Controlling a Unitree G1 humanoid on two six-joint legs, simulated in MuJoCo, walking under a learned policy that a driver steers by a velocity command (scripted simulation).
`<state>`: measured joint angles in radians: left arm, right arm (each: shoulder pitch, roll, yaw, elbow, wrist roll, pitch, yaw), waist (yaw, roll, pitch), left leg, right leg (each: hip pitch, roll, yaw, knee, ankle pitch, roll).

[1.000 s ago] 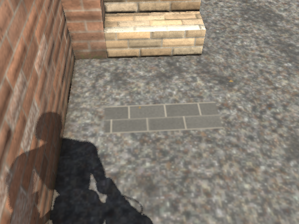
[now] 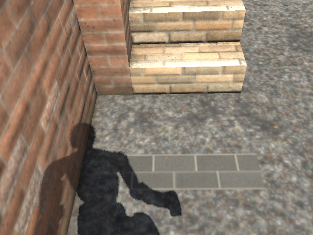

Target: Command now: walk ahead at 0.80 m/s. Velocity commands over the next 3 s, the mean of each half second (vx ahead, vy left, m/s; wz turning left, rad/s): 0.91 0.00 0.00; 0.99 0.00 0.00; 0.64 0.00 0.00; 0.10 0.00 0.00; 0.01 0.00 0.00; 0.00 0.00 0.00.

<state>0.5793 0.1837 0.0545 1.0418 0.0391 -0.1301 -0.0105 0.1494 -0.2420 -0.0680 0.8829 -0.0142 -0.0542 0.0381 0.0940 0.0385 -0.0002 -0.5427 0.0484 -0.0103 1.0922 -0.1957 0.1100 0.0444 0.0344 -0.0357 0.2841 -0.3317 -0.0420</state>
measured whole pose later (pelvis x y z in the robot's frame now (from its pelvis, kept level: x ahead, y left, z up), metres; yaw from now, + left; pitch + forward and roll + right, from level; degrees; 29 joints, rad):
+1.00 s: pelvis +0.86 -0.07 +0.00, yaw +0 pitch +1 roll -1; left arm 0.49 0.26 0.04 1.07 0.01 -0.13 -0.03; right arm 0.04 -0.27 -0.02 0.78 -0.04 -0.07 0.06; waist 0.05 0.03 0.03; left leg -0.69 0.11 0.02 0.80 0.00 0.07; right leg 0.08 0.09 -0.08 0.19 -0.28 -0.08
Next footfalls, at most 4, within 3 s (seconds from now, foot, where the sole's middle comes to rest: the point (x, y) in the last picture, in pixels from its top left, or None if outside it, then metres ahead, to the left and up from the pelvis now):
0.22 left None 0.36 0.06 -0.78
0.72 right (215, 182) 0.79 -0.14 -0.78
1.14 left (185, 116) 1.20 0.01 -0.78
1.70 right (231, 52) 1.54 -0.24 -0.57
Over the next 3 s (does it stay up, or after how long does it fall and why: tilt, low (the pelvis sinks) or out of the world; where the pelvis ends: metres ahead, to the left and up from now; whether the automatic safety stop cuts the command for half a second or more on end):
stays up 1.47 -0.14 0.21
